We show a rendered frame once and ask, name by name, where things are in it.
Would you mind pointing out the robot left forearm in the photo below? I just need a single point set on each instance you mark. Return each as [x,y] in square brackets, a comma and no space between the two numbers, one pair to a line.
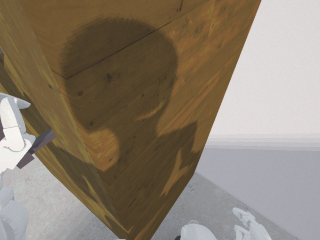
[14,217]

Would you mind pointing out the robot right thigh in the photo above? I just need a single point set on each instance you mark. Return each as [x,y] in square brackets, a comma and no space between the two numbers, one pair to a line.
[196,232]

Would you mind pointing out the robot right hand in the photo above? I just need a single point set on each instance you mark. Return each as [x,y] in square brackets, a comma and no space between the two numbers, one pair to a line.
[256,232]

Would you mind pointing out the robot left hand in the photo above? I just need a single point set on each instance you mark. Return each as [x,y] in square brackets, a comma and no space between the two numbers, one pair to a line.
[15,144]

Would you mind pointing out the wardrobe door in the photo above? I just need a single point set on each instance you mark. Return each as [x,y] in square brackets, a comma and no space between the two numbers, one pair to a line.
[26,74]

